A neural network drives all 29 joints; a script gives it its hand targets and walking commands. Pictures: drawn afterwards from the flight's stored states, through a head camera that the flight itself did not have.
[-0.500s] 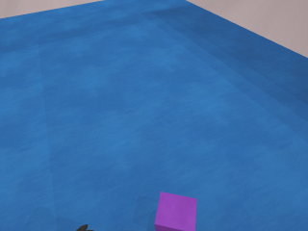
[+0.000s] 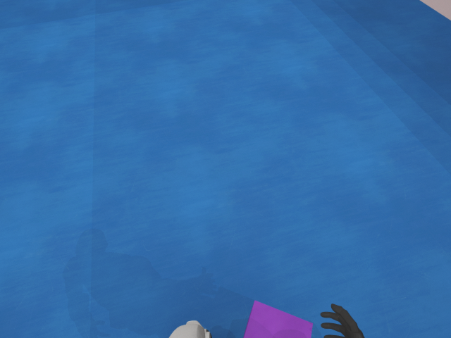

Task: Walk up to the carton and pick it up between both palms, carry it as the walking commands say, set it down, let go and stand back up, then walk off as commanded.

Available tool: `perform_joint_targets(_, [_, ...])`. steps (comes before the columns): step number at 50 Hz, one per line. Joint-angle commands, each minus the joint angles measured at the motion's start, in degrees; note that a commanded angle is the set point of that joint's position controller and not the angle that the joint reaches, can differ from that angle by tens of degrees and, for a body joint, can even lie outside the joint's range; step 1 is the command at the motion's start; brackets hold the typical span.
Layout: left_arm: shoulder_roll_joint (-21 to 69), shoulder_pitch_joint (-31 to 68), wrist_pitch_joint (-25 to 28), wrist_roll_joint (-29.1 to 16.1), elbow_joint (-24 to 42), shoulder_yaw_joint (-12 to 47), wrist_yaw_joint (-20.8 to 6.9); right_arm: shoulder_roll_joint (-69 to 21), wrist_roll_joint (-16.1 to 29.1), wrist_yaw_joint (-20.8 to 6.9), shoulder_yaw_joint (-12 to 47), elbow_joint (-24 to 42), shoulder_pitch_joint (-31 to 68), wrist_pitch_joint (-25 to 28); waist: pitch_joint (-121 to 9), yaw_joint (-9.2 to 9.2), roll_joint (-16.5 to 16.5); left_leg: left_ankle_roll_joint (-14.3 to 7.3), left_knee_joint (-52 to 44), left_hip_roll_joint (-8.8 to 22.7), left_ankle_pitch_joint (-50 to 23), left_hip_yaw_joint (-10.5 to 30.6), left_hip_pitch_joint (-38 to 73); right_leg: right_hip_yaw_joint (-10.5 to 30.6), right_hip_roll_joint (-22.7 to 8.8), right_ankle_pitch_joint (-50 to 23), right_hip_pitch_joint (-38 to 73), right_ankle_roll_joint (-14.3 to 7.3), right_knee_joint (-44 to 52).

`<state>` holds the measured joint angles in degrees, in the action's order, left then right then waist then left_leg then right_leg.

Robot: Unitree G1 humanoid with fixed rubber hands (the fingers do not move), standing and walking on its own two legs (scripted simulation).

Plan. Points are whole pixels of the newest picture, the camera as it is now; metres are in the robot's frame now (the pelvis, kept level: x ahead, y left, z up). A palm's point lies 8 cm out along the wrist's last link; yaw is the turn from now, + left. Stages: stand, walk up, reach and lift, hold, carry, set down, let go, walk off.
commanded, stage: stand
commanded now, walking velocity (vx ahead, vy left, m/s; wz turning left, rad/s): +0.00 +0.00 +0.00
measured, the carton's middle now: out of the picture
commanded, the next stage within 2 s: none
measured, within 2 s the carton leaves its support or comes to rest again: rests again in 0.14 s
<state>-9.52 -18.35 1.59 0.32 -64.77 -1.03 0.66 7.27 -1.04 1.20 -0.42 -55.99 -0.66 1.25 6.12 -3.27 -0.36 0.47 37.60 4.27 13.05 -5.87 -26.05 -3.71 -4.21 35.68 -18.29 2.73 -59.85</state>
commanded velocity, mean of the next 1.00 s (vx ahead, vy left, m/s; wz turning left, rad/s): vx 0.00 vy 0.00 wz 0.00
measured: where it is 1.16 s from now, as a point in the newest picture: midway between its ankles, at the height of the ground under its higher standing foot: outside the picture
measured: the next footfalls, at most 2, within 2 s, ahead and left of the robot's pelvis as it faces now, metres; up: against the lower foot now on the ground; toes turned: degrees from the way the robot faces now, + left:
right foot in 0.06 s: -0.02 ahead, -0.13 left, +0.00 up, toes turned -6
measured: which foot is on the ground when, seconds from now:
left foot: down 0.00-1.00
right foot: up 0.00-0.04, down 0.06-1.00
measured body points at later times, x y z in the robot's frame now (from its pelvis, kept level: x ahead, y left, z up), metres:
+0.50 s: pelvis +0.05 -0.03 +0.01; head +0.04 -0.03 +0.46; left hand +0.08 +0.19 -0.15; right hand +0.07 -0.27 -0.15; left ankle +0.06 +0.12 -0.72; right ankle -0.06 -0.12 -0.72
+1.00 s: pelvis +0.06 -0.03 +0.02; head +0.06 -0.03 +0.47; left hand +0.00 +0.18 -0.14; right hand +0.06 -0.24 -0.14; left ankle +0.06 +0.12 -0.72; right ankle -0.06 -0.12 -0.72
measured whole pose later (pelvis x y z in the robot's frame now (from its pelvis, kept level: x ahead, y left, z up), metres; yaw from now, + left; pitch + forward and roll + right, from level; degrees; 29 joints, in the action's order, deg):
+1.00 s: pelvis +0.06 -0.03 +0.02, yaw +0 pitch -2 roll +1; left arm -5.8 -21.4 0.2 1.1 -67.8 -0.8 3.0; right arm 6.6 -0.1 3.5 -1.8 -65.6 -15.3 -0.7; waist 1.2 -0.5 -1.2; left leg 2.2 26.3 3.9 13.5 -6.5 -10.5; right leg -5.4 -1.8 22.4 3.4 -0.3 -20.8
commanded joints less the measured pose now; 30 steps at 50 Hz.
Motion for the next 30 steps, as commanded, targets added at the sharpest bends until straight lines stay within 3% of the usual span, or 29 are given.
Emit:
perform_joint_targets(1, [-0.97,-9.26,0.09,-0.29,-0.4,-0.27,0.65,7.87,-0.82,1.76,-1.62,-2.39,-12.54,0.81,-15.27,5.31,9.1,-9.71,-6.99,11.5,-48.65,9.92,23.01,1.02,-1.0,-0.2,-4.95,0.5,14.58])
perform_joint_targets(2, [1.21,-11.13,0.27,-0.47,-1.71,-0.37,0.3,9.9,-0.8,1.68,-2.27,-2.23,-13.02,0.66,-16.62,4.33,7.05,-9.1,-4.72,9.14,-47.92,9.75,28.04,-0.34,-0.81,-4.27,-5.59,0.18,20.86])
perform_joint_targets(4, [-1.47,-4.48,0.52,-1.05,-0.31,-0.93,0.39,11.03,-0.52,1.5,-3.37,-2.7,-15.1,0.88,-21.16,6.05,5.68,-7.22,-3.51,8.0,-51.62,8.4,31.14,0.61,0.14,-13.73,-1.78,0.33,26.37])
perform_joint_targets(5, [-1.85,-6.99,0.76,-0.78,-0.99,-1.44,-0.1,10.33,-0.51,2.48,-3.2,-4.13,-13.86,0.27,-21.42,4.47,4.62,-6.94,-2.95,7.22,-49.34,8.31,29.15,-0.14,0.84,-18.47,3.92,-0.52,33.58])
perform_joint_targets(6, [-2.82,-4.0,0.65,-0.16,1.39,-1.64,0.61,12.34,0.38,2.32,-3.55,-4.07,-14.59,-0.06,-21.97,3.43,2.12,-5.28,-2.69,5.74,-41.9,6.19,23.62,1.95,-0.97,-32.74,11.39,-1.38,39.34])
perform_joint_targets(7, [-6.6,-6.23,0.96,-0.18,0.75,-2.84,0.35,9.56,0.89,2.19,-2.89,-3.08,-12.19,-0.46,-24.08,2.32,-10.95,-2.71,-4.45,3.81,-25.21,6.13,14.2,2.47,-3.88,-50.64,22.35,-1.47,36.67])
perform_joint_targets(8, [-8.29,-5.29,0.05,-0.11,1.49,-2.93,0.83,6.07,1.37,1.58,-2.25,-2.1,-11.7,0.38,-19.8,0.58,-17.6,-1.17,-3.73,0.73,-2.82,2.66,4.1,5.08,-10.65,-75.46,28.45,-2.77,33.37])
perform_joint_targets(9, [-5.57,-3.5,-1.07,1.58,1.82,-1.94,1.93,4.1,0.99,1.66,-1.96,-0.14,-5.18,-0.39,-13.26,-1.43,-20.16,0.45,-0.8,-2.91,11.25,-0.72,-2.2,7.77,-13.81,-78.98,22.35,-7.69,32.95])
perform_joint_targets(10, [-3.77,-1.66,-1.61,1.73,1.31,-1.92,2.22,4.11,0.68,2.0,-1.36,0.29,-2.49,-0.3,-10.02,-1.57,-20.33,0.33,1.5,-1.01,13.19,-0.67,-1.89,6.61,-14.18,-73.09,19.77,-8.39,35.57])
perform_joint_targets(11, [-7.21,0.07,-1.86,1.75,2.2,-3.42,2.22,1.73,1.39,1.45,-0.25,-0.23,-1.68,-0.87,-5.02,-1.05,-24.95,-0.53,-2.26,-1.48,14.75,0.13,-1.13,4.49,-11.63,-72.56,18.25,-8.23,36.27])
perform_joint_targets(12, [-4.82,1.76,-2.47,1.26,2.36,-2.71,2.02,4.51,0.74,0.04,-1.19,-2.26,-4.38,-0.6,-2.85,0.51,-20.07,-0.84,-1.19,-1.83,8.88,-1.6,-2.66,1.18,-9.84,-74.39,19.7,-5.27,34.98])
perform_joint_targets(13, [-5.78,-0.39,-2.8,1.08,1.51,-2.58,3.08,3.88,-0.14,-0.1,-1.96,-1.96,-4.57,-0.95,-5.71,0.07,-13.85,-1.28,-2.32,-2.65,8.48,-1.55,-0.22,4.15,-11.61,-78.65,21.84,-6.07,33.52])
perform_joint_targets(14, [-3.59,-1.89,-3.3,1.0,-0.29,-1.62,3.92,1.72,-0.47,-0.22,-1.54,-2.39,-8.01,-0.36,-2.8,1.17,-12.93,-1.07,-4.66,-1.99,7.54,-0.87,1.43,5.83,-12.33,-79.39,19.16,-6.71,33.88])
perform_joint_targets(15, [-4.49,-1.22,-3.02,0.35,1.71,-1.82,3.26,1.44,0.06,-0.17,-1.06,-4.74,-11.71,-0.33,-5.49,1.85,-13.99,-0.55,-9.41,-2.32,0.05,-0.6,8.76,3.8,-9.83,-82.81,16.57,-6.55,31.14])
perform_joint_targets(16, [-4.63,0.12,-2.73,0.04,1.64,-2.21,2.94,6.31,-0.9,0.87,-2.46,-7.14,-17.31,0.76,-9.1,3.85,-5.7,-1.63,-11.32,-0.26,-17.43,-0.37,18.18,2.37,-8.55,-75.36,14.35,-4.6,26.58])
perform_joint_targets(17, [-4.54,0.53,-1.9,-0.09,3.66,-2.14,2.81,7.1,-0.9,1.58,-2.78,-8.68,-19.48,0.41,-10.33,2.81,-4.14,-2.65,-9.08,2.5,-36.01,1.77,22.83,-0.83,-5.88,-66.01,11.74,-2.74,27.86])
perform_joint_targets(18, [-5.74,3.81,-1.87,-0.09,3.53,-2.19,3.0,7.24,-0.65,1.26,-2.65,-9.25,-23.49,0.34,-8.68,5.73,-1.08,-5.19,-6.11,5.05,-49.74,3.44,25.74,-1.96,-2.87,-52.96,6.47,-2.49,25.28])
perform_joint_targets(19, [-6.01,0.64,-1.49,-0.38,3.06,-2.57,3.15,9.29,-1.01,1.84,-2.95,-9.13,-21.38,-0.12,-6.97,3.83,5.74,-6.49,-5.64,6.46,-58.08,4.68,25.13,-0.54,-1.36,-36.91,4.91,-1.43,29.83])
perform_joint_targets(20, [-3.35,2.95,-1.45,0.47,4.04,-1.82,3.4,10.63,-0.89,2.37,-3.42,-6.35,-15.03,-0.76,-6.73,2.18,6.8,-6.13,-6.48,6.87,-48.63,3.73,24.16,2.18,-2.36,-31.01,6.42,-1.99,35.11])
perform_joint_targets(21, [-7.27,1.93,-1.21,0.84,2.6,-2.33,2.87,9.62,-0.64,2.1,-3.62,-5.06,-10.67,-1.73,-6.26,1.3,4.05,-2.48,-5.92,3.64,-34.26,1.62,22.75,1.61,-3.56,-35.53,6.02,-2.42,38.44])
perform_joint_targets(22, [-4.74,2.04,-1.32,1.04,2.1,-1.48,2.11,9.48,-0.36,1.56,-4.13,-3.99,-10.83,-2.26,0.49,2.5,-2.31,-1.32,-5.73,2.55,-22.56,1.04,15.53,3.24,-5.24,-42.78,5.4,-3.0,40.23])
perform_joint_targets(23, [-4.75,1.96,-1.8,1.65,2.52,-1.13,2.25,7.69,-0.37,1.9,-3.78,-4.68,-13.63,-2.8,-0.09,3.64,2.38,-1.18,-7.65,1.99,-14.74,1.68,12.97,4.01,-6.1,-46.36,9.51,-3.83,39.7])
perform_joint_targets(24, [-4.15,1.76,-2.26,1.78,2.08,-1.16,2.16,1.89,0.8,1.65,-2.68,-4.66,-13.94,-2.78,0.23,3.93,-3.1,-0.74,-9.94,2.38,-13.94,1.43,13.43,2.42,-7.11,-45.21,8.3,-4.31,38.83])
perform_joint_targets(26, [-3.1,-0.64,-1.64,1.8,0.97,-0.56,2.15,10.12,-0.28,1.74,-3.66,-3.97,-12.14,-2.36,-2.04,3.11,0.63,-0.73,-10.47,1.66,-15.39,1.24,20.65,3.53,-4.4,-40.79,5.72,-3.45,41.7])
perform_joint_targets(27, [-5.2,-3.22,-1.14,1.76,-0.73,-1.01,2.32,8.91,-0.76,2.19,-3.6,-6.26,-15.18,-2.79,0.29,2.8,0.45,-2.63,-9.43,2.92,-17.51,2.89,21.38,3.76,-4.59,-42.27,4.27,-3.41,41.75])
perform_joint_targets(28, [-3.15,-3.64,-0.47,1.14,-0.22,-0.44,2.42,7.76,-0.64,2.25,-3.22,-6.82,-16.79,-2.94,-0.13,3.62,-0.74,-3.32,-8.81,3.82,-20.95,3.51,20.07,2.89,-4.96,-43.83,6.73,-3.65,41.58])
perform_joint_targets(29, [-6.12,-1.58,-0.69,0.95,0.99,-0.94,2.84,3.91,0.73,1.71,-2.7,-6.49,-17.23,-2.26,0.45,3.83,-1.9,-2.39,-10.4,4.14,-22.8,3.72,20.34,2.44,-3.9,-43.84,7.91,-4.41,41.81])
perform_joint_targets(30, [-3.5,-3.73,-0.57,0.68,-0.63,-0.95,2.42,9.4,-0.37,1.52,-3.65,-6.26,-15.69,-1.95,-0.96,2.68,-1.7,-2.91,-9.5,4.09,-23.87,2.97,20.69,1.8,-4.35,-47.34,8.02,-3.74,41.36])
